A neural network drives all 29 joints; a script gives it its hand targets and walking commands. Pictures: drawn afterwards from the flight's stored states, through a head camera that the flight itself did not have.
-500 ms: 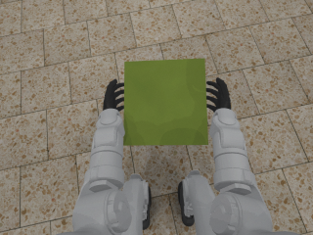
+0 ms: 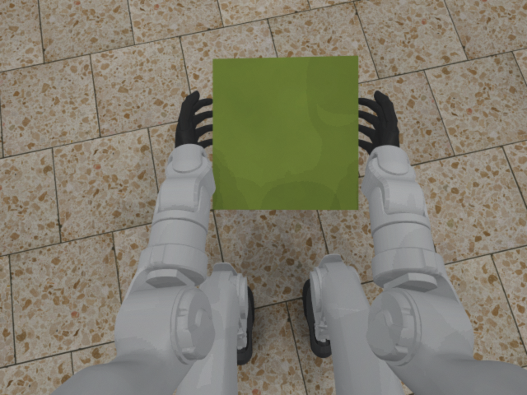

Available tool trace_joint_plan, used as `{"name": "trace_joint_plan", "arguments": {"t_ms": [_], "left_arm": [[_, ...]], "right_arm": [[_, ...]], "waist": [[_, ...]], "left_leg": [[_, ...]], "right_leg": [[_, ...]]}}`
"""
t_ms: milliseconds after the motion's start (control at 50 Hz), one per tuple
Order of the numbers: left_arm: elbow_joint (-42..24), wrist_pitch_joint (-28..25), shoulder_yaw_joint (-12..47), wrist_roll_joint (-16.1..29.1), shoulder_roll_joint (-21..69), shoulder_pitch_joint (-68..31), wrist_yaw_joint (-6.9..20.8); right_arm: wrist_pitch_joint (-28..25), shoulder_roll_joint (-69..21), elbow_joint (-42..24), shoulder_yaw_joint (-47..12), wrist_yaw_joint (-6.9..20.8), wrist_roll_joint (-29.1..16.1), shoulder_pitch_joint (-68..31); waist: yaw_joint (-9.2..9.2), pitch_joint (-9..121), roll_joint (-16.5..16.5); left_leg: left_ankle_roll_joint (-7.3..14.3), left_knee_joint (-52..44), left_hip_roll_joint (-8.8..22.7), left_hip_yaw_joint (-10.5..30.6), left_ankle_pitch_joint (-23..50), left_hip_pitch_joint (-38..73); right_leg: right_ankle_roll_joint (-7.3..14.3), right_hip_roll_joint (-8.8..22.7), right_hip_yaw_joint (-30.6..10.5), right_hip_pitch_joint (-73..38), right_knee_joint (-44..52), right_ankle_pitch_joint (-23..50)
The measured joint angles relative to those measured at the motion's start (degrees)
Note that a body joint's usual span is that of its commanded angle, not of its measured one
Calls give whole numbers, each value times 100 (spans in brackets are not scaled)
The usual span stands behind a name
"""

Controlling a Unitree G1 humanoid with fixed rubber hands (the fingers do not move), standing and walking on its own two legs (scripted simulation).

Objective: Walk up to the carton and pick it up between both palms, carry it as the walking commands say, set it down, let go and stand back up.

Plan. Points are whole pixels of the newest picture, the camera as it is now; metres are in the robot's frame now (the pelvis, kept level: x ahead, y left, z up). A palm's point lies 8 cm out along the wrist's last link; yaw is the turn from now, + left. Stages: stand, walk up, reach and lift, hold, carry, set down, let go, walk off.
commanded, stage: set down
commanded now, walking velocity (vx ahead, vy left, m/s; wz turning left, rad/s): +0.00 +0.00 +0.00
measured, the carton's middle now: (283, 147) +0.49 -0.03 -0.15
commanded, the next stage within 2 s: none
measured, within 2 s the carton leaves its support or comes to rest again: neither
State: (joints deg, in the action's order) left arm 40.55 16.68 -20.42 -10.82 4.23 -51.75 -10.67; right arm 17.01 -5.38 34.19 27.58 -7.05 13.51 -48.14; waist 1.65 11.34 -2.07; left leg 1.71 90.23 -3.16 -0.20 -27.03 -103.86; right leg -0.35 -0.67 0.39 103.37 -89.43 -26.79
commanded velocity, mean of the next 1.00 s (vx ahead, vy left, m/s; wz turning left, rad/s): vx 0.00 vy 0.00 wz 0.00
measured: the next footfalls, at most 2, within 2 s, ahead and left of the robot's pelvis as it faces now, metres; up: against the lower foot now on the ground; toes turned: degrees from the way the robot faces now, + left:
none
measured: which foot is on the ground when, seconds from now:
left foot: down 0.00-1.00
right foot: down 0.00-1.00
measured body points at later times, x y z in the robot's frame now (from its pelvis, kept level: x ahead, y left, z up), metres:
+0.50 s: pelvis -0.01 -0.01 -0.06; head +0.27 -0.01 +0.29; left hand +0.50 +0.12 -0.15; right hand +0.48 -0.17 -0.15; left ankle +0.09 +0.10 -0.52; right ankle +0.10 -0.12 -0.52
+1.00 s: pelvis -0.02 -0.01 -0.12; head +0.32 -0.01 +0.17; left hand +0.53 +0.12 -0.25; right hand +0.51 -0.17 -0.25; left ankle +0.09 +0.10 -0.52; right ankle +0.10 -0.12 -0.52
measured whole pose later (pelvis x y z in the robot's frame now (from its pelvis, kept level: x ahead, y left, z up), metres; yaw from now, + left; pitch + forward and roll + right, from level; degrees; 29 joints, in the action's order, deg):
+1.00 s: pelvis -0.02 -0.01 -0.12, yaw +0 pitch +39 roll -1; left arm 48.0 16.1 -17.1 -6.7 -6.7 -75.6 -11.4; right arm 16.0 1.9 39.3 26.7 -10.5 8.5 -71.0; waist 1.4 -11.3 -1.4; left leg 0.4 113.1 -3.8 0.2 -30.2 -122.1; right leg 0.1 -1.7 1.2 121.5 -112.4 -30.1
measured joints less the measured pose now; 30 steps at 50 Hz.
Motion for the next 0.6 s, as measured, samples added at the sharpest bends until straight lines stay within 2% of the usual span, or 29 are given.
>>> {"name": "trace_joint_plan", "arguments": {"t_ms": [100, 160, 260, 460, 520, 600], "left_arm": [[255, 30, -167, -121, 6, -322, -31], [366, 61, -253, -246, -49, -426, 78], [278, 126, -96, -79, -164, -553, -49], [519, 75, -207, -172, -395, -1116, 152], [442, 67, -65, -42, -430, -1145, 90], [521, 0, -18, 52, -499, -1281, 38]], "right_arm": [[105, 98, 133, 123, 14, 23, -245], [179, 118, 225, 177, 5, 50, -391], [122, 148, 300, 160, -23, 23, -590], [120, 188, 268, 218, -76, 47, -963], [88, 212, 209, 120, -224, -65, -976], [33, 259, 256, 134, -175, -38, -1101]], "waist": [[30, -118, 43], [33, -160, 52], [25, -231, 39], [-28, -468, 43], [-59, -515, 12], [-24, -641, -15]], "left_leg": [[29, 281, -7, -36, -47, -240], [34, 407, 0, -44, -58, -407], [16, 626, -31, -55, -63, -702], [-41, 1073, -18, 6, -132, -1200], [-60, 1198, -29, 18, -153, -1356], [-78, 1358, -45, 32, -173, -1518]], "right_leg": [[-26, -10, -31, 242, -287, -51], [-35, -30, -41, 412, -410, -55], [-30, -25, -57, 709, -661, -88], [12, -60, 17, 1199, -1089, -151], [14, -64, 26, 1352, -1217, -173], [19, -62, 41, 1506, -1379, -208]]}}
